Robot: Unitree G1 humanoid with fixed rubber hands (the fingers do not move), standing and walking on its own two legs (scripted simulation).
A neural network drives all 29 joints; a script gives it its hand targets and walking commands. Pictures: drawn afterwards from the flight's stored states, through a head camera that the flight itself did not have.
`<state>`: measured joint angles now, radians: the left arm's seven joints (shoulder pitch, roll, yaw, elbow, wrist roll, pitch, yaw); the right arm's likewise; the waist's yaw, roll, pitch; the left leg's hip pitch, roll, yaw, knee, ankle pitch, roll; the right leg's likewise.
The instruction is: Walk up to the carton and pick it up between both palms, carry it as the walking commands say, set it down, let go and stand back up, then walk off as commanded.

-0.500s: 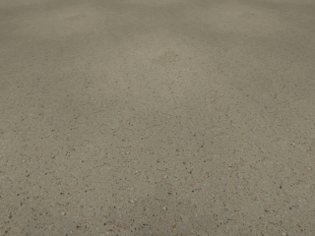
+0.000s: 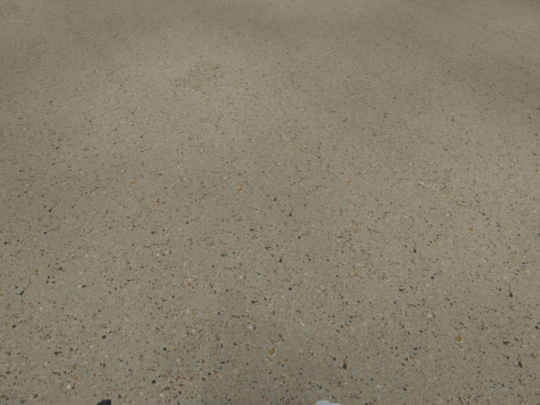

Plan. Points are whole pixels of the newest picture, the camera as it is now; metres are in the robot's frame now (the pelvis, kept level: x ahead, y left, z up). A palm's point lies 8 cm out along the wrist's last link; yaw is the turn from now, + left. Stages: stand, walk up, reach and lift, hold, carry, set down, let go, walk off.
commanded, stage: walk up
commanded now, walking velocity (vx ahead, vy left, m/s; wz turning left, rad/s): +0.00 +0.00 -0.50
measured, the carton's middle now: out of the picture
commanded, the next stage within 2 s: none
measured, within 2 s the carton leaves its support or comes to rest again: neither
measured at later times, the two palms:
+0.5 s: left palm out of the picture +0.13 +0.21 -0.10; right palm out of the picture -0.01 -0.32 -0.12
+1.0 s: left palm (232, 327) +0.29 +0.08 -0.13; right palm out of the picture -0.19 -0.20 -0.08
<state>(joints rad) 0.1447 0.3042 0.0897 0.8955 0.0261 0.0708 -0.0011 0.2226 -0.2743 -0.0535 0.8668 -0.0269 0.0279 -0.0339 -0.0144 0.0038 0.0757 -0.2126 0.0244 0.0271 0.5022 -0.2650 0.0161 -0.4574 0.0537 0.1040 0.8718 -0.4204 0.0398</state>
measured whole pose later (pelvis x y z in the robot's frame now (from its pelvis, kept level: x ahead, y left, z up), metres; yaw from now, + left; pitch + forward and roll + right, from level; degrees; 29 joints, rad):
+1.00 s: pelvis +0.04 -0.04 +0.00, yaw -32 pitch -2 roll -3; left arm 0.11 0.28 0.07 0.85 0.01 0.04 -0.13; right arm 0.56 -0.21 -0.07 1.01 -0.04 -0.06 -0.03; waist -0.06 -0.08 0.05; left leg 0.08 0.16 0.21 0.33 -0.37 -0.07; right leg -0.65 -0.05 0.02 0.98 -0.03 0.04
